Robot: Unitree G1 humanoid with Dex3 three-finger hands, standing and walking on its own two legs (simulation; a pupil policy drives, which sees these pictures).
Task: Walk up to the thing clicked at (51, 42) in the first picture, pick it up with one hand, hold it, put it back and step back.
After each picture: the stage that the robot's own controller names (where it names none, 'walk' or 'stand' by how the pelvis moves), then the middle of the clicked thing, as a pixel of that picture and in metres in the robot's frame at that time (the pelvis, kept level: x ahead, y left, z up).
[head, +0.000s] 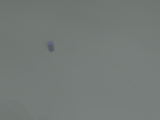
stand; (50, 46) +1.38 +0.38 -0.72
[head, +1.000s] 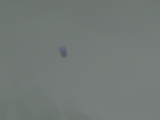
walk; (63, 52) +1.29 +0.34 -0.72
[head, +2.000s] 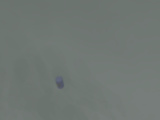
walk; (59, 82) +0.82 +0.29 -0.72
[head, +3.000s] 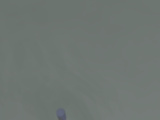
walk; (61, 115) +0.51 +0.21 -0.70
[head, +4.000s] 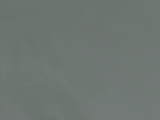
stand; out of the picture +0.40 +0.18 -0.71
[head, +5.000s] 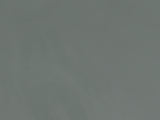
stand; out of the picture +0.39 +0.17 -0.72
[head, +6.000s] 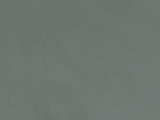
stand; out of the picture +0.39 +0.18 -0.73
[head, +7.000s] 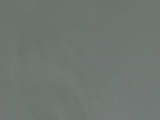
stand; out of the picture +0.39 +0.19 -0.73
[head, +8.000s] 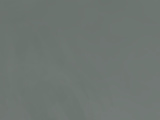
stand; out of the picture +0.38 +0.20 -0.73
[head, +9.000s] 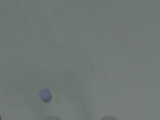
go down; (45, 96) +0.42 +0.20 -0.55
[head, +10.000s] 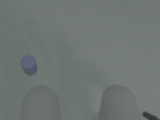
go down; (29, 66) +0.46 +0.23 -0.32
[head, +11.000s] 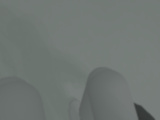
close in; out of the picture +0.44 +0.27 -0.23
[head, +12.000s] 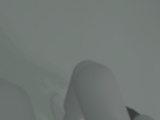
close; out of the picture +0.43 +0.29 -0.22
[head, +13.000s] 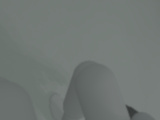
lift; out of the picture +0.42 +0.29 -0.23
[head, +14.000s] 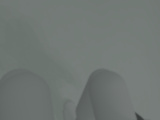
lift; out of the picture +0.35 +0.28 -0.19
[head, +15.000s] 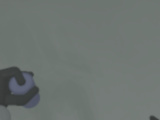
lift; (26, 91) +0.32 +0.19 +0.00
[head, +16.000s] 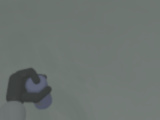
hold; (40, 92) +0.33 +0.16 +0.01
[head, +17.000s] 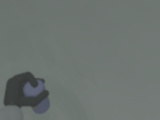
hold; (37, 97) +0.32 +0.17 -0.02
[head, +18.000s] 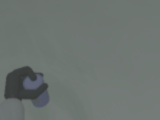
crouch; (37, 91) +0.34 +0.17 -0.03
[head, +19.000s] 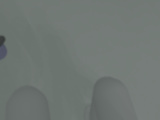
lower; out of the picture +0.47 +0.25 -0.11
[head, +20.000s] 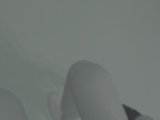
lower; out of the picture +0.43 +0.29 -0.23
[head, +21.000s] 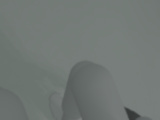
lower; out of the picture +0.43 +0.30 -0.23
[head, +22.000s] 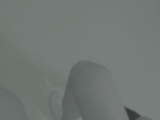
lower; out of the picture +0.43 +0.30 -0.23
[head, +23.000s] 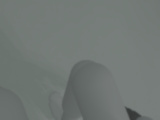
lower; out of the picture +0.43 +0.30 -0.23
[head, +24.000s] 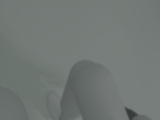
open; out of the picture +0.43 +0.29 -0.23
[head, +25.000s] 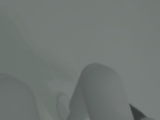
stand; out of the picture +0.42 +0.28 -0.24
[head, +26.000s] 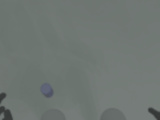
walk; (47, 90) +0.43 +0.20 -0.51
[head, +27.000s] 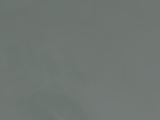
stand; out of the picture +0.39 +0.18 -0.66
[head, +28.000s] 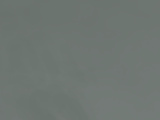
stand; out of the picture +0.40 +0.19 -0.67
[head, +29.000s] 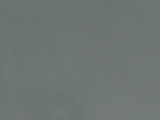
stand; out of the picture +0.41 +0.16 -0.71
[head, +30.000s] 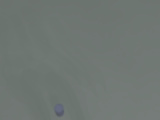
walk; (59, 110) +0.44 +0.13 -0.71
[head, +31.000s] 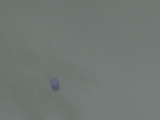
walk; (55, 84) +0.65 +0.22 -0.70
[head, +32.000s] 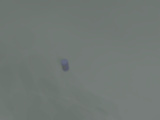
stand; (65, 65) +0.97 +0.23 -0.70
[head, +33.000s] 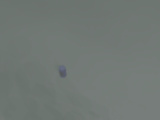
stand; (62, 71) +0.99 +0.22 -0.72
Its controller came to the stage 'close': yes
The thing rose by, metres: 0.70
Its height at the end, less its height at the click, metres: +0.00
